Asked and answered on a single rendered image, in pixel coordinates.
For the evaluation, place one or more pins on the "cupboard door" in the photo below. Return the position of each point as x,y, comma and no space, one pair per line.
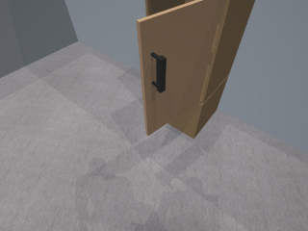
184,35

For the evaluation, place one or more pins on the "handle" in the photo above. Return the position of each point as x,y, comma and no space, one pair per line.
161,70

